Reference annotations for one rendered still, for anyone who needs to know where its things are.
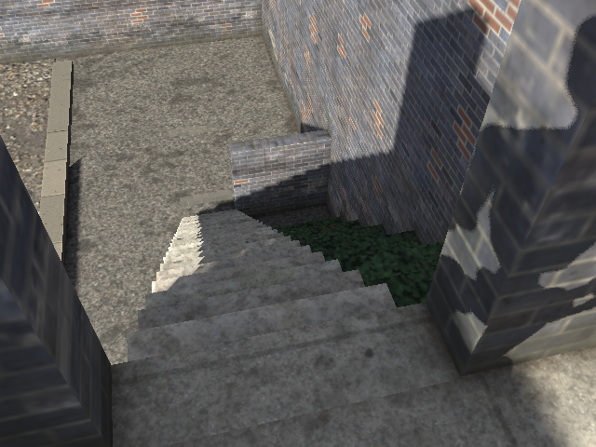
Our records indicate stairs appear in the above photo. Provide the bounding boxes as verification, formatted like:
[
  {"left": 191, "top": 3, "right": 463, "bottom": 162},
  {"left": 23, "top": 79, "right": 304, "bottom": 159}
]
[{"left": 127, "top": 209, "right": 397, "bottom": 361}]

